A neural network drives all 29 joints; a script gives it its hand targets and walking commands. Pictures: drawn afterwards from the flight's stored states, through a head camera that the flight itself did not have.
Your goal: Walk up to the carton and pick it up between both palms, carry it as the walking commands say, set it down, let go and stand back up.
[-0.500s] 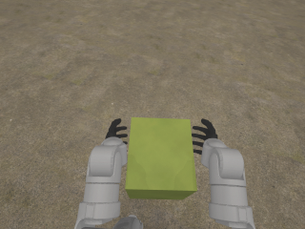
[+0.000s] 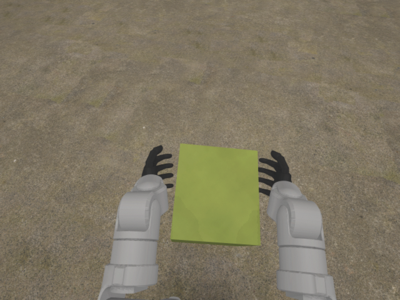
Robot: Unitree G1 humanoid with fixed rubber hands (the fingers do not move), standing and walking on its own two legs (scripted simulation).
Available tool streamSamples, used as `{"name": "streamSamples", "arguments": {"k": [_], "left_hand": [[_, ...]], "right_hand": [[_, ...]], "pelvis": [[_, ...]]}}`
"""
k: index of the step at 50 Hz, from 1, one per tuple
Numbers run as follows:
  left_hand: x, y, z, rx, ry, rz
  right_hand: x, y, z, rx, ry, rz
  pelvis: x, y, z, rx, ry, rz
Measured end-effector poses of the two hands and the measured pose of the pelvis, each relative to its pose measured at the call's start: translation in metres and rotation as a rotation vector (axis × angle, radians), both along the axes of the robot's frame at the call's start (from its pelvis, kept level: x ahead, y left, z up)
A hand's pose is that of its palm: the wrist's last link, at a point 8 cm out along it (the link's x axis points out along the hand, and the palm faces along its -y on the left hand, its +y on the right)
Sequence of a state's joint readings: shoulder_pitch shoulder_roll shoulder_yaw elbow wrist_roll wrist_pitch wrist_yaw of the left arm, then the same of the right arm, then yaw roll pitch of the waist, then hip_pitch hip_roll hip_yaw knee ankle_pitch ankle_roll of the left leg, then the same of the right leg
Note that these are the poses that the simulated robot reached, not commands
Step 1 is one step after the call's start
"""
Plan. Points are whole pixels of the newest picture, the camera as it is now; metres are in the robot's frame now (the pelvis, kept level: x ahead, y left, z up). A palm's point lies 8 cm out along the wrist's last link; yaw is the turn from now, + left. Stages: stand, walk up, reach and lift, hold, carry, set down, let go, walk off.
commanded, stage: carry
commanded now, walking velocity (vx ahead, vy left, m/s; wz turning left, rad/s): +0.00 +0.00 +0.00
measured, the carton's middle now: (211, 199) +0.34 +0.01 -0.03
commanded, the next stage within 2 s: hold in 0.72 s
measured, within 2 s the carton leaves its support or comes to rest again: neither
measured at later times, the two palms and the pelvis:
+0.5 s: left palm (151, 198) +0.29 +0.12 +0.06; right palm (284, 199) +0.30 -0.13 +0.07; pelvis -0.01 -0.01 +0.00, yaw +1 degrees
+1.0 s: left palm (153, 211) +0.28 +0.12 +0.03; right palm (284, 209) +0.29 -0.13 +0.04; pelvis -0.02 -0.01 +0.00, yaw -1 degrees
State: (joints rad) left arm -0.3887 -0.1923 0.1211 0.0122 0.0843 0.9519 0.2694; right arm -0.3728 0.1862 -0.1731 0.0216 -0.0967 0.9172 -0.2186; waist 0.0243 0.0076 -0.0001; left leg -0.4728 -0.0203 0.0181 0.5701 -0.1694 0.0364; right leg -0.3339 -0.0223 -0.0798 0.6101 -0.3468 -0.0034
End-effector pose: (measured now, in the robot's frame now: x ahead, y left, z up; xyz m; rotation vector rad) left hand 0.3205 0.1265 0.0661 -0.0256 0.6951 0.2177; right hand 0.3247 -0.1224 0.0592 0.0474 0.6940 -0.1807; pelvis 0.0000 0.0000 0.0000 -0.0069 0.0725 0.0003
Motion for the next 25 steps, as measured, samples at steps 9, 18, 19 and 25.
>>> {"name": "streamSamples", "arguments": {"k": [9,18,19,25], "left_hand": [[-0.017,-0.006,0.019,0.021,-0.046,-0.004],[-0.030,-0.005,0.006,0.042,0.010,-0.017],[-0.031,-0.004,0.004,0.039,0.014,-0.017],[-0.032,-0.003,-0.004,0.030,0.036,-0.015]], "right_hand": [[-0.013,-0.006,0.026,0.001,-0.057,0.018],[-0.026,-0.004,0.016,-0.013,-0.007,0.032],[-0.026,-0.004,0.014,-0.014,-0.003,0.031],[-0.027,-0.003,0.006,-0.017,0.021,0.030]], "pelvis": [[-0.007,-0.010,0.000,0.000,-0.008,0.011],[-0.011,-0.010,0.000,-0.003,-0.013,0.011],[-0.012,-0.009,0.000,-0.003,-0.014,0.011],[-0.013,-0.008,0.000,-0.004,-0.016,0.011]]}}
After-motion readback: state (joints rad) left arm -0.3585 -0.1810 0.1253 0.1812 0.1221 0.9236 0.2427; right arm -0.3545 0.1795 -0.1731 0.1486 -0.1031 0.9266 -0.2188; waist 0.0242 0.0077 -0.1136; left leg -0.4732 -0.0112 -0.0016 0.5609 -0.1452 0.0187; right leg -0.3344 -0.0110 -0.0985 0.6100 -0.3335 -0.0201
